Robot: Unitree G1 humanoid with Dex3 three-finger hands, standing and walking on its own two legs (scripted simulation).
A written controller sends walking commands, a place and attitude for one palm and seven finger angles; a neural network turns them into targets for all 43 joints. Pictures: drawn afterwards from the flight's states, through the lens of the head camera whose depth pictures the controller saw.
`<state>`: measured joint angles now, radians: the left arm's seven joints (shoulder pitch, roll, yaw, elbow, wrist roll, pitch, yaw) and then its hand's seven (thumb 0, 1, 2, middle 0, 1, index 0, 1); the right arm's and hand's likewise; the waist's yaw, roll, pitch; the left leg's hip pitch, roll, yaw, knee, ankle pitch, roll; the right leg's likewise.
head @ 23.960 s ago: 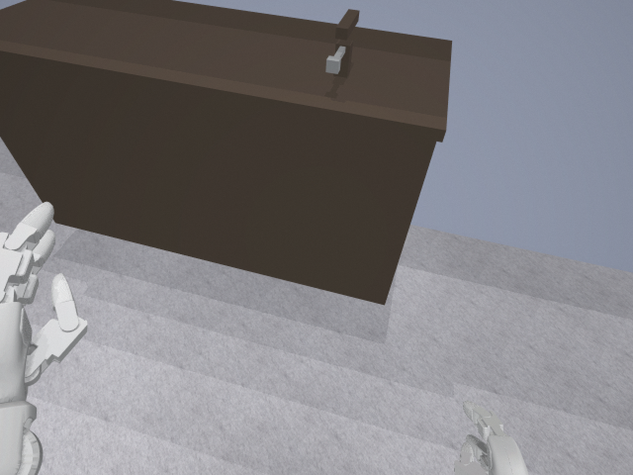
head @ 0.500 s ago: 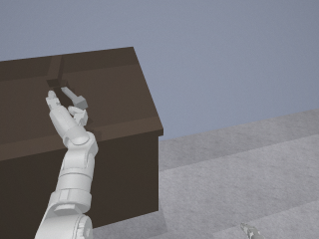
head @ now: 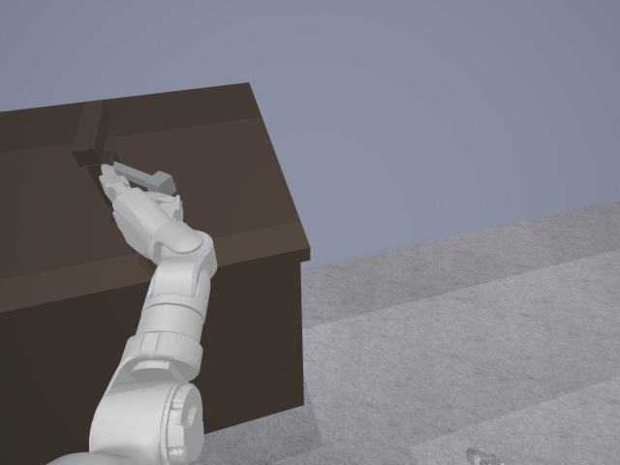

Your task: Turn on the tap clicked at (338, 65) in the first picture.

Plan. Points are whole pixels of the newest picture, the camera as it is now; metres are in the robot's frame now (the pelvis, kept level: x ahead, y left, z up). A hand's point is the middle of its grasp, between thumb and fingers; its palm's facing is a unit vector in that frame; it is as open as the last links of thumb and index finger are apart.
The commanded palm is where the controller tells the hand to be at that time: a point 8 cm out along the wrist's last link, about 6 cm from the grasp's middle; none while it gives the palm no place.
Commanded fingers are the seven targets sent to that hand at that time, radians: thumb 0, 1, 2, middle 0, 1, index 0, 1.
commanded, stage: push the lever round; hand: left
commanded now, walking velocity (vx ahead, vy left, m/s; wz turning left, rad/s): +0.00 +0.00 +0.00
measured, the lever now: (161, 186) +0.46 +0.23 +0.13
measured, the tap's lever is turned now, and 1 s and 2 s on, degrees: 47 66 74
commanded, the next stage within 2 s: lift the hand up off the lever in 0.98 s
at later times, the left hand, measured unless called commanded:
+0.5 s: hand (196, 193) +0.45 +0.18 +0.12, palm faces +0.81 -0.57 -0.17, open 7.4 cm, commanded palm +0.40 +0.20 +0.13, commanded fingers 0.00 0.90 0.90 -0.15 -0.15 -0.15 -0.15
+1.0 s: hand (199, 187) +0.46 +0.18 +0.13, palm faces +0.81 -0.56 -0.16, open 7.7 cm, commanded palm +0.42 +0.20 +0.13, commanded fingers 0.00 0.90 0.90 -0.15 -0.15 -0.15 -0.15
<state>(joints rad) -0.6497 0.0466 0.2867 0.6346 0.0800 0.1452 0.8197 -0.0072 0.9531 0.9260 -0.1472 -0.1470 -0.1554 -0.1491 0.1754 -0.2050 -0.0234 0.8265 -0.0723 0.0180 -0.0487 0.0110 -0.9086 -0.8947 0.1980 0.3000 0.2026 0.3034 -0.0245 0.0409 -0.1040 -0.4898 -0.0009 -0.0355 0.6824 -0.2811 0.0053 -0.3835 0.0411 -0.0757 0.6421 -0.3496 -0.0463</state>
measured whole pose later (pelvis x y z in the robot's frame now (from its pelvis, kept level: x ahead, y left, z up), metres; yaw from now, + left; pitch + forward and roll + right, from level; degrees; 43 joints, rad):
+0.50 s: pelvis +0.01 -0.01 +0.00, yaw +0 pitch +8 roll -1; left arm -0.77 0.04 0.35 0.73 0.12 0.19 0.92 -0.01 0.97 0.93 -0.15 -0.15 -0.16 -0.15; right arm 0.20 -0.21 -0.04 0.85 -0.10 0.01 -0.01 0.01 -0.91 -0.89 0.20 0.30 0.20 0.30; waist -0.04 0.05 -0.13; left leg -0.56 0.00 -0.04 0.71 -0.30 -0.01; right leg -0.46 0.05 -0.08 0.69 -0.38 -0.06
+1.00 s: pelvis +0.00 -0.02 -0.01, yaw +0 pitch +10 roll -1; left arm -0.85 0.09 0.41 0.84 0.14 0.15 0.91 0.01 0.93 0.92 -0.15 -0.15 -0.15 -0.15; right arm 0.23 -0.22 -0.04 0.85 -0.11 -0.01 -0.01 0.01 -0.91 -0.89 0.20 0.30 0.20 0.30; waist -0.07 0.05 -0.13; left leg -0.60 0.01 -0.05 0.73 -0.29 -0.02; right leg -0.50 0.05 -0.09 0.70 -0.37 -0.07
